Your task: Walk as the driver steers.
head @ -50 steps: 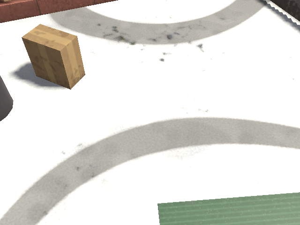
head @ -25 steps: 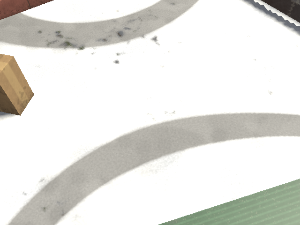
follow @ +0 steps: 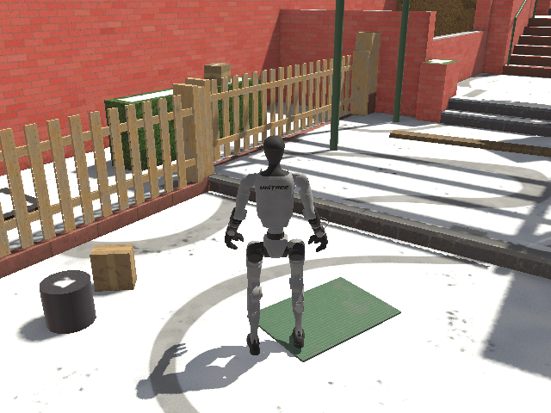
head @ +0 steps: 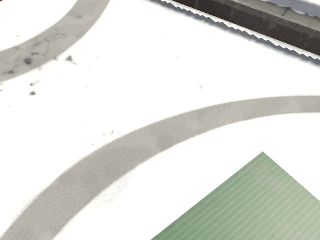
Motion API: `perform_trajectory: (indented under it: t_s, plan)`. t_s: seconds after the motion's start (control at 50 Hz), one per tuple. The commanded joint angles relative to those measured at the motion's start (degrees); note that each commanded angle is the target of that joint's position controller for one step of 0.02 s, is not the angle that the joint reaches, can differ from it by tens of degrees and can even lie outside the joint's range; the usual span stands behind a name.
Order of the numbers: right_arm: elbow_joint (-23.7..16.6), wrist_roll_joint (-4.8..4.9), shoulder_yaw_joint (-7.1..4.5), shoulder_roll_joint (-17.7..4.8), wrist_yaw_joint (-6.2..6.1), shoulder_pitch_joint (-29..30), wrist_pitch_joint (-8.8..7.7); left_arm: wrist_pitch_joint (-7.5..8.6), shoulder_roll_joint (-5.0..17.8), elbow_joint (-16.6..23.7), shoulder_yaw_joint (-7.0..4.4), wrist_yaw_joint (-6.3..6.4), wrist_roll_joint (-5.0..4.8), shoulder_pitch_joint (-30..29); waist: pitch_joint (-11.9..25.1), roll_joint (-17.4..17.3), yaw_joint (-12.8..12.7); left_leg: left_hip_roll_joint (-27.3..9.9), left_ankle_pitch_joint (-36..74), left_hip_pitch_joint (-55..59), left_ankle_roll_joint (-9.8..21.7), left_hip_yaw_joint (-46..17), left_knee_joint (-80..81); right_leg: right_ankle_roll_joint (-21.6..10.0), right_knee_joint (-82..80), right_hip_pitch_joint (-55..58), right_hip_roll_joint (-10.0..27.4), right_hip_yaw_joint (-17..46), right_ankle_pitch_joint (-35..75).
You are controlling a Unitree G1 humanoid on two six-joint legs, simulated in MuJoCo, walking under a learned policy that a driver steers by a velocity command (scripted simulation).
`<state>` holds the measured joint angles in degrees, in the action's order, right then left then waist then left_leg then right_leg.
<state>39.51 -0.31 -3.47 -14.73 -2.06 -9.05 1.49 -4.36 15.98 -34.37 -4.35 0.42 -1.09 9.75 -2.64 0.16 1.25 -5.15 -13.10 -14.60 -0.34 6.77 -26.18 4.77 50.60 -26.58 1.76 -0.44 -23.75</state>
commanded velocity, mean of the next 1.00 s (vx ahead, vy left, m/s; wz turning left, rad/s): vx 0.00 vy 0.00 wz -0.31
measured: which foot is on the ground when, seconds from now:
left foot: down 0.00-0.06, up 0.08-0.48, down 0.50-1.00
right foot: up 0.00-0.04, down 0.06-0.52, up 0.54-0.78, down 0.80-1.00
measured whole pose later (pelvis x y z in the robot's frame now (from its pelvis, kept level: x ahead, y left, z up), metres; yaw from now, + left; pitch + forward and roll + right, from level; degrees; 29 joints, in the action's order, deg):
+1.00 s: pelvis -0.01 -0.03 +0.00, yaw -16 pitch -2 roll +0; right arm 44.1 -0.9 -2.1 -13.0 -0.9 -10.1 0.0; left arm -0.8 11.9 -45.0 -2.5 1.4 0.7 12.3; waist -1.9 -1.1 0.5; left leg -1.5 -17.9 -12.5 -3.9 -1.4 -27.8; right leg 0.7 33.8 -13.0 -0.7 2.9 -19.2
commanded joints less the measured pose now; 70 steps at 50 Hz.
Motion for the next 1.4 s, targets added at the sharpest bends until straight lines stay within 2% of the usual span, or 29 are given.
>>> perform_trajectory:
  t_s: [0.02,0.04,0.06,0.08,0.1,0.12,0.14,0.16,0.18,0.24,0.32,0.44,0.5,0.52,0.54,0.56,0.58,0.6,0.66,0.72,0.78,0.8,0.82,0.84,0.86,0.9,0.96,1.14,1.4]
  plan:
    - [-2.58,1.29,-3.66,-11.81,0.27,0.37,-0.80,0.66,5.01,4.86,-1.72,-0.82,-0.06,-0.20,7.34,-12.07,-0.17,-13.36,22.48,8.80,11.21,-8.08,3.89,-2.95,-11.87,3.81,-1.57,-4.31,3.88]
    - [-2.13,1.90,-3.66,-11.49,0.28,0.56,-0.84,0.66,5.00,4.00,-2.02,-1.00,-0.06,2.07,7.45,-11.40,-1.64,-12.52,20.49,7.12,9.24,-6.39,1.23,-4.74,-19.16,8.57,-2.70,-5.24,9.33]
    - [-0.71,1.90,-3.35,-9.82,0.42,-2.49,-1.08,0.73,6.66,3.30,-2.80,-0.69,-0.01,4.38,7.89,-8.04,-2.18,-10.49,15.13,2.40,5.39,-3.46,-3.50,-7.01,-25.35,16.26,-3.01,-2.55,16.49]
    - [-1.81,-0.25,-2.39,-6.50,0.74,-3.37,-1.36,1.00,13.49,3.74,-4.67,0.15,0.01,7.00,9.35,8.11,-1.44,-4.16,-2.44,-11.46,-0.89,2.56,-19.27,-12.26,-28.00,28.01,8.85,14.98,36.66]
    - [-5.90,-1.28,-1.74,-5.86,0.18,3.44,-1.63,1.87,16.70,4.36,-5.04,0.02,1.95,6.94,10.48,20.20,-3.99,4.18,-25.77,-25.03,-3.98,-2.22,-32.86,-25.39,-29.92,26.53,20.72,32.26,42.06]
    - [-5.53,-0.60,-2.77,-8.71,0.13,6.49,-1.71,3.27,13.04,4.42,-3.90,-0.38,2.72,7.20,11.44,11.85,-6.34,3.34,-25.49,-25.24,-3.71,-9.43,-41.30,-26.42,-30.51,25.20,19.29,29.32,38.97]
    - [-5.20,0.24,-2.84,-8.43,0.18,6.39,-1.54,4.06,11.50,3.78,-3.14,-0.10,2.42,4.62,9.37,9.68,-4.35,2.60,-20.64,-25.52,-2.95,-10.60,-42.55,-23.07,-30.16,22.92,16.08,23.90,35.33]
    - [-3.87,0.08,-3.07,-8.35,-0.15,4.86,-1.29,4.23,10.30,3.98,-2.91,0.24,1.21,1.37,7.86,6.20,-2.67,1.97,-15.86,-25.23,-2.97,-10.89,-40.43,-19.73,-29.93,21.36,12.60,20.38,31.39]
    - [-3.66,-0.45,-3.38,-9.09,-0.49,4.23,-1.06,4.02,9.15,4.26,-2.45,0.60,0.12,-1.41,7.11,6.41,-1.60,1.82,-12.33,-24.63,-3.43,-10.94,-38.64,-18.13,-29.93,20.05,11.08,18.90,30.91]
    - [-2.75,-0.10,-3.21,-7.71,0.05,1.67,-1.23,3.45,8.73,4.40,-2.01,1.35,0.74,-2.27,8.71,6.91,-0.26,4.22,-7.03,-19.42,-4.58,-9.80,-36.96,-18.13,-29.95,17.12,8.34,16.95,32.04]
    - [-3.12,0.14,-2.34,-5.95,0.43,3.50,-1.36,3.14,9.83,3.74,-2.45,1.85,0.57,-1.27,8.18,7.50,-1.52,5.21,-5.36,-16.50,-5.04,-10.52,-23.87,-17.98,-29.63,17.15,7.55,19.20,23.12]
    - [-3.72,0.84,-2.01,-6.33,1.71,3.90,-1.97,2.42,9.45,2.53,-1.80,1.01,1.01,-1.19,7.16,8.47,-3.34,5.32,-8.16,-7.58,-3.60,-9.95,-12.49,-18.38,-26.81,13.39,8.19,24.39,20.26]
    - [-2.66,0.31,-1.73,-4.74,2.59,-0.20,-2.90,2.31,6.86,2.22,-0.56,1.13,0.47,-3.14,7.35,6.84,0.20,5.17,4.59,3.29,-1.24,-8.89,5.21,-14.46,-22.33,10.42,4.50,23.64,19.41]
    - [-2.84,-0.88,-1.91,-6.78,2.54,-1.18,-3.11,2.62,4.61,1.77,0.15,1.23,1.22,-0.88,8.48,2.78,-0.69,-0.29,10.80,8.53,0.37,-13.39,5.81,-10.78,-17.66,7.03,1.52,20.73,12.21]
    - [-3.48,-1.50,-2.63,-10.94,2.35,-0.83,-2.98,3.14,3.14,0.80,0.36,0.93,2.08,4.14,9.43,-10.28,-4.13,-9.92,24.76,11.89,4.63,-22.03,4.70,-6.81,-6.97,2.01,-6.19,12.93,-4.70]
    - [-3.35,-2.39,-1.80,-8.72,2.29,1.63,-3.20,3.56,6.43,1.50,-0.73,1.18,1.14,2.10,7.24,-15.93,-3.75,-15.22,20.05,4.78,12.36,-30.02,7.61,-4.25,-4.88,0.33,-6.06,9.39,-9.76]
    - [-4.34,-1.81,-1.26,-6.52,2.16,4.07,-3.61,3.54,9.44,1.15,-1.69,1.57,1.08,-0.15,5.83,-12.53,-2.76,-13.88,15.63,4.06,13.52,-29.52,8.54,-2.62,0.47,0.90,-3.69,9.56,-9.01]
    - [-4.12,-1.25,-1.26,-6.57,1.82,4.55,-3.68,3.14,9.37,0.78,-2.08,1.79,0.70,-1.35,5.48,-11.03,-2.26,-12.32,14.85,4.95,12.83,-27.69,8.22,-1.73,3.75,-0.82,-3.84,8.71,-8.17]
    - [-3.50,-0.19,-1.12,-6.86,1.19,4.89,-3.40,1.80,5.34,-1.16,-1.49,1.72,0.91,0.38,5.52,-7.41,-2.50,-9.09,17.53,5.32,11.42,-21.84,6.40,0.19,6.18,0.01,-2.38,7.23,-5.44]
    - [-2.57,-0.16,-0.72,-5.31,1.30,3.70,-2.21,2.08,0.99,-1.81,0.12,1.17,0.81,-0.53,6.16,-10.44,-1.18,-4.96,18.09,5.79,10.18,-16.75,4.37,0.37,-7.75,6.02,-1.67,2.79,-3.49]
    - [-1.03,0.65,-0.42,-4.88,1.45,0.31,-1.91,2.38,2.34,-3.87,-0.10,0.64,1.18,2.03,6.99,-9.23,-2.02,-3.47,16.52,4.42,7.86,-15.71,2.12,-1.23,-26.27,16.31,-2.39,1.12,13.34]
    - [-0.64,0.24,-0.26,-4.54,1.55,-1.54,-2.49,2.45,5.23,-3.35,-0.52,0.73,1.77,2.01,7.69,-5.64,-1.04,-2.06,11.91,2.27,4.70,-14.62,0.85,-3.07,-26.32,19.81,0.89,5.88,22.22]
    - [-1.01,-0.53,-0.07,-3.57,1.78,-4.00,-2.99,2.44,8.66,-4.47,-1.35,0.78,1.55,1.11,7.69,4.85,2.83,2.27,3.51,2.60,1.29,-10.13,1.27,-6.61,-23.20,16.51,2.49,8.34,21.03]
    - [-0.89,-1.31,0.11,-4.13,1.84,-0.76,-3.05,2.69,4.85,-4.11,-0.67,0.44,1.40,-0.20,6.47,5.45,0.69,3.36,0.76,5.37,-1.39,-8.30,0.42,-8.48,-24.50,12.00,2.55,9.04,13.81]
    - [-1.02,-1.20,0.03,-4.23,1.84,1.49,-2.96,3.03,2.84,-4.32,0.02,0.37,1.88,-0.82,5.01,4.12,0.12,3.42,1.31,5.88,-2.21,-8.20,0.05,-8.16,-25.60,10.34,2.32,9.18,10.05]
    - [-0.54,-0.87,0.11,-3.58,1.32,1.63,-2.40,3.84,3.67,-5.39,-0.11,0.69,2.02,-0.61,3.43,3.96,-0.18,3.28,2.70,5.83,-2.45,-8.20,-0.47,-6.94,-26.35,9.38,1.75,8.93,9.12]
    - [0.79,-0.53,0.02,-3.47,0.90,0.17,-2.08,4.59,2.94,-7.17,0.26,1.19,1.81,0.97,2.11,3.55,-0.32,3.09,2.71,5.17,-2.63,-8.38,0.33,-6.35,-26.08,9.33,1.24,8.40,9.03]
    - [5.89,-0.27,-0.29,-3.60,0.33,-2.66,-2.40,4.54,1.71,-11.50,0.51,1.73,1.43,1.47,1.16,0.33,-1.06,2.93,3.17,4.38,-3.36,-8.19,1.87,-6.67,-25.76,10.87,0.18,7.36,8.61]
    - [12.48,-0.06,0.09,-3.26,-0.43,-6.42,-2.59,4.17,0.95,-19.61,0.35,2.11,0.86,1.71,0.81,-0.23,-1.30,3.17,3.39,4.44,-2.59,-7.80,3.02,-5.93,-25.37,12.49,-1.22,5.07,12.32]
Next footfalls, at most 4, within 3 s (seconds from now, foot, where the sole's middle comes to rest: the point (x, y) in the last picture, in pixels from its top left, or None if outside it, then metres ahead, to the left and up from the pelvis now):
0.06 right None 0.04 -0.14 -0.77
0.50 left None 0.08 0.09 -0.77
0.80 right None -0.02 -0.16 -0.77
2.18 left None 0.43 -0.02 -0.77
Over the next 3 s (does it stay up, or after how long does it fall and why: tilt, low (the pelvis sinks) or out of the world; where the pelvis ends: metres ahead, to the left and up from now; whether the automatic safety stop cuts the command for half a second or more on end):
stays up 0.65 -0.23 0.02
